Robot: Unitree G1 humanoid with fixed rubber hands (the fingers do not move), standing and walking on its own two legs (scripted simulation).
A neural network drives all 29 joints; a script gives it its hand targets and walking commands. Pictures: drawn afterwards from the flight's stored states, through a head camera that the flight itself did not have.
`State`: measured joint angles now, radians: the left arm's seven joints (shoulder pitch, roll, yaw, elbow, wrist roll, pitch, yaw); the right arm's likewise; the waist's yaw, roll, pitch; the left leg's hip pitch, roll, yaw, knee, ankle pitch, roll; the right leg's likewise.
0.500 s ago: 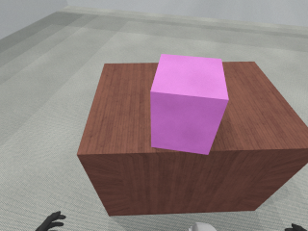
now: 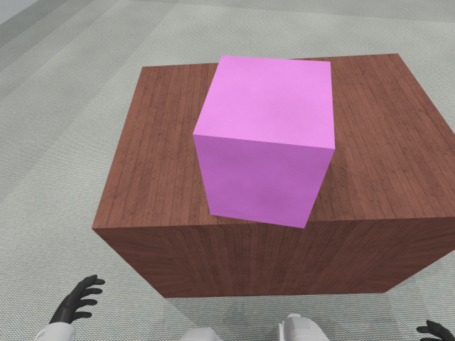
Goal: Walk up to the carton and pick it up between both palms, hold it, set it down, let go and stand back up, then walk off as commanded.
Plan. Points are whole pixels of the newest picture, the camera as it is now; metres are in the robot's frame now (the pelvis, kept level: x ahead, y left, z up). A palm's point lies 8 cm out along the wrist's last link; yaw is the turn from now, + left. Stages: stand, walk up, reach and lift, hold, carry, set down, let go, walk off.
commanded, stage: walk up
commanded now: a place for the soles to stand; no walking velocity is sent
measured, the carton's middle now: (264, 145) +0.45 -0.03 +0.06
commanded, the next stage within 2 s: reach and lift in 1.16 s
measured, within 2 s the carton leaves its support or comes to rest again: neither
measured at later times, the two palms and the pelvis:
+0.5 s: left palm (61, 320) +0.15 +0.32 -0.04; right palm out of the picture +0.09 -0.33 -0.07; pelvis -0.01 +0.00 +0.00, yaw +0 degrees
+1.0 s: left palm (62, 312) +0.16 +0.32 -0.04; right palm out of the picture +0.10 -0.32 -0.07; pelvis +0.00 +0.01 +0.00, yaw +0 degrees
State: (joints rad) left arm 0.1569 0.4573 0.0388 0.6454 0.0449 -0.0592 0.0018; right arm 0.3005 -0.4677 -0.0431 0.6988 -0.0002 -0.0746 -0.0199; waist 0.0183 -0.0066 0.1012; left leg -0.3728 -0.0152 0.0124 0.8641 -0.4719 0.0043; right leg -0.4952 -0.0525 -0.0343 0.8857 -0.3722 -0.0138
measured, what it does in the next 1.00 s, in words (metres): stands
